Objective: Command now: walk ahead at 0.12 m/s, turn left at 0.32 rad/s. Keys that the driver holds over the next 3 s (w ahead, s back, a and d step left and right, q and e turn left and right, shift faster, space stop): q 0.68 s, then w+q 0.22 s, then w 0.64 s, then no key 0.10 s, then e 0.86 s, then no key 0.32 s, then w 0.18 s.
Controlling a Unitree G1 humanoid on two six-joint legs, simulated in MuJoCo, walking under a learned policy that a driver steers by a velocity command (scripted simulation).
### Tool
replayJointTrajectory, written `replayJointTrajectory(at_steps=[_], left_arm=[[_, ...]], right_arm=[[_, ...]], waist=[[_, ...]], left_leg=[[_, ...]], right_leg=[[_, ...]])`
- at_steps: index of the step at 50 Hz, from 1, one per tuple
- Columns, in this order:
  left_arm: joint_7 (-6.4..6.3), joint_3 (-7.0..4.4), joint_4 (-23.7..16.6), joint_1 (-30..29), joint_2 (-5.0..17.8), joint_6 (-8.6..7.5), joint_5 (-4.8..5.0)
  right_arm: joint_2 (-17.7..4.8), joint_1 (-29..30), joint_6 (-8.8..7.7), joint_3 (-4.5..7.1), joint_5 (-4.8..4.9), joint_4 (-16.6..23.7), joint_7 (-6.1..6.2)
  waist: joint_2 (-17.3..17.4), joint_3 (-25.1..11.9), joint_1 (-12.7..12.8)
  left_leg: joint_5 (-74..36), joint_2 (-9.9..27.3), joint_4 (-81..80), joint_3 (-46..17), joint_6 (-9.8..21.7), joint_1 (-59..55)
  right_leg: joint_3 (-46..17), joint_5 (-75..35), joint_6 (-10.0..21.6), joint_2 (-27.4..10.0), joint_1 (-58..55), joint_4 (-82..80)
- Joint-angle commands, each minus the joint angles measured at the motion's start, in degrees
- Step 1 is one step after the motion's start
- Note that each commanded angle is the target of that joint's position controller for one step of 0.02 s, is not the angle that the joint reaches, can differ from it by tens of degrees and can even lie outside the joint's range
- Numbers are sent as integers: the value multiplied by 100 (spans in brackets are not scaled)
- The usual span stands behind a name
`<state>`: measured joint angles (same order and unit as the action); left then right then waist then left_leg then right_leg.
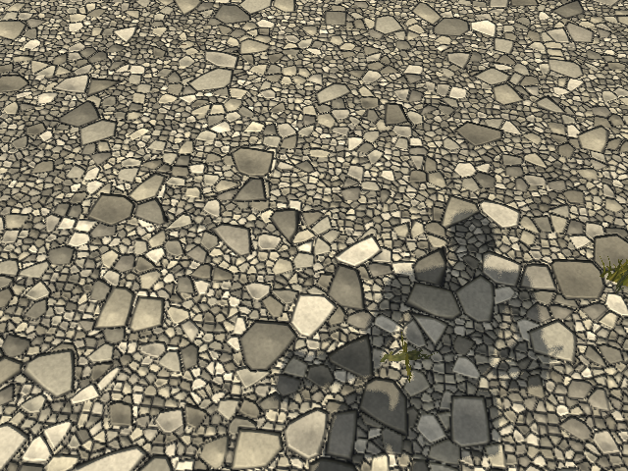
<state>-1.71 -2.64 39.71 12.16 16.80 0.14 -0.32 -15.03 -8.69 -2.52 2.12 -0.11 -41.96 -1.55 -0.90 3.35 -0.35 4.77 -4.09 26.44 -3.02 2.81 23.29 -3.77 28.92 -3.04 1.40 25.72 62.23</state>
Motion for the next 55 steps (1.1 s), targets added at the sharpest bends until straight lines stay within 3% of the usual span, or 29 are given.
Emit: replayJointTrajectory(at_steps=[1,4,9,11,12,13,14,15,16,17,18,21,25,30,32,33,34,35,36,37,38,39,41,43,48,52,55], left_arm=[[-114,-156,-296,440,407,-12,-16],[-124,-154,-297,261,406,-6,-13],[-36,-177,-423,-96,425,-96,29],[21,-209,-357,97,416,-184,51],[25,-263,-335,196,549,-209,30],[-13,-350,-391,325,940,-195,-84],[10,-448,-368,146,1310,-134,-298],[8,-375,-524,-110,1012,-166,-329],[-21,-289,-607,-407,718,-178,-246],[-33,-254,-656,-615,597,-180,-147],[-47,-234,-648,-677,541,-177,-58],[-91,-235,-573,-457,563,-97,-81],[-116,-356,-471,-225,820,5,-67],[-3,-460,-388,-311,1043,12,70],[6,-470,-343,-442,1037,-1,192],[17,-437,-229,-233,884,-24,212],[42,-373,-200,-19,619,-43,56],[46,-238,-564,-276,330,-59,-220],[17,-322,-648,-782,601,-107,-106],[51,-374,-668,-873,742,-132,48],[66,-425,-591,-860,819,-158,80],[59,-459,-542,-873,879,-183,45],[107,-451,-485,-766,781,-287,9],[151,-420,-398,-763,673,-404,23],[256,-283,-353,-1051,437,-540,72],[339,-243,-444,-1248,516,-625,147],[357,-260,-400,-951,606,-700,170]], right_arm=[[-1037,125,88,325,-26,456,118],[-1126,95,197,403,68,503,222],[-1108,46,373,440,95,569,281],[-1079,122,447,435,141,615,308],[-975,16,470,406,161,612,320],[-695,-178,471,325,121,639,309],[-689,-78,411,352,168,852,307],[-1139,-281,358,488,47,730,303],[-1285,-456,390,573,101,576,288],[-1190,-623,475,578,113,426,318],[-1092,-656,543,563,96,406,337],[-771,-288,591,453,166,642,299],[-609,116,568,346,143,948,194],[-728,41,618,381,142,1071,74],[-705,-282,633,418,141,991,32],[-807,-506,628,474,123,913,61],[-1266,-723,607,612,131,923,132],[-1889,-792,559,713,53,1049,191],[-1607,-1126,403,661,-79,1003,136],[-1400,-1034,282,573,-43,902,124],[-1212,-801,224,519,68,880,145],[-1080,-620,206,447,124,900,175],[-1009,-507,185,379,62,940,246],[-1019,-612,121,380,15,903,289],[-1169,-873,39,421,97,692,292],[-1204,-1128,18,405,126,514,213],[-1121,-1096,37,363,122,462,166]], waist=[[869,-950,176],[821,-1208,110],[984,-986,-4],[995,-933,163],[886,-931,198],[87,-1067,119],[-1594,-679,-28],[-1225,-702,-33],[-807,-662,-157],[-560,-600,-228],[-544,-537,-188],[-713,-475,32],[-898,-724,288],[-1047,-790,249],[-965,-799,-3],[-725,-843,-70],[355,-943,-22],[1981,-913,-4],[1344,-1280,-545],[1087,-984,-410],[872,-661,-293],[902,-407,-228],[998,-322,-85],[872,-372,-96],[973,-295,-281],[897,-133,-419],[897,-118,-208]], left_leg=[[-1230,1283,-885,-1684,1060,-812],[-499,1235,-894,-1802,1031,-722],[631,1125,-836,-2303,870,-636],[557,975,-577,-2373,688,-561],[800,775,-331,-2280,479,-337],[1902,380,629,-1777,148,230],[2838,-466,1811,-525,-159,1181],[2926,-65,3127,-618,-387,1160],[2618,-13,3672,-593,-478,1142],[2342,38,3990,-498,-605,1154],[2075,87,4307,-455,-710,1307],[1708,224,4033,-79,-916,1408],[1818,515,2848,163,-959,1011],[1714,479,1506,601,-652,42],[922,357,349,773,-358,-612],[301,255,-256,666,-163,-1247],[-1341,984,-497,-473,176,-2283],[-2287,2440,-471,-2562,1314,-2781],[-670,2587,-805,-2917,1844,-2555],[1100,2261,-1055,-2631,1581,-2446],[2409,1992,-1245,-2445,1272,-2201],[2749,1870,-1406,-2403,1137,-2025],[2533,1588,-1600,-2166,1036,-1734],[1999,1462,-1603,-1942,996,-1764],[1470,1338,-1464,-1621,929,-1452],[1688,1517,-1330,-1902,980,-1285],[1554,1506,-1061,-2054,890,-1250]], right_leg=[[14,-191,-85,-56,55,-793],[-78,-776,-123,-5,-234,-1380],[-145,-1054,-39,104,-518,-2411],[-28,-1592,94,132,-1051,-3460],[-130,-1868,221,-125,-1518,-3956],[-1056,-1918,641,-1259,-2087,-4286],[-2403,-2635,1482,-2201,-1745,-4686],[-2491,-3015,1799,-2460,-1545,-4635],[-1921,-3188,1639,-2175,-1473,-4497],[-1375,-3200,1411,-1824,-1495,-4387],[-1100,-3331,1347,-1703,-1594,-4321],[-453,-3731,1424,-1482,-1818,-4319],[-247,-3912,1566,-1733,-2273,-4219],[10,-4027,1517,-1945,-2064,-4030],[239,-3835,1239,-1877,-1864,-3624],[500,-3363,906,-1696,-1504,-3201],[1055,-1994,348,-1246,-424,-2030],[1166,939,-159,-367,1392,-572],[180,1018,-104,-294,1632,290],[-2,459,51,-438,1869,376],[-21,-110,155,-549,1970,180],[-34,-520,166,-575,2026,-47],[32,-1246,122,-460,1684,-343],[71,-1747,76,-361,1500,-921],[127,-2249,-52,-206,678,-2535],[146,-2090,87,-217,217,-3033],[258,-1984,333,-193,-421,-3472]])
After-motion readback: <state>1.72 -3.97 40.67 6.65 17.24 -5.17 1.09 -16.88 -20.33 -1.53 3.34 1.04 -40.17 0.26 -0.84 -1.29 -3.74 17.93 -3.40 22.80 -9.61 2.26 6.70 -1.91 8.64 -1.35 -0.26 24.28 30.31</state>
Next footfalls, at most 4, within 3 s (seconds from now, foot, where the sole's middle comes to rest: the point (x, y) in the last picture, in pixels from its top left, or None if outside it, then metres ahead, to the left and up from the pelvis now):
0.24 right None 0.13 -0.14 -0.77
0.68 left None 0.02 0.10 -0.77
1.14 right None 0.28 -0.01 -0.77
1.62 left None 0.39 0.39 -0.77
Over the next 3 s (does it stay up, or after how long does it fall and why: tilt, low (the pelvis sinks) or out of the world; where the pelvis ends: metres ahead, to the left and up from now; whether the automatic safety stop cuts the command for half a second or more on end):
stays up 0.45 0.27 0.00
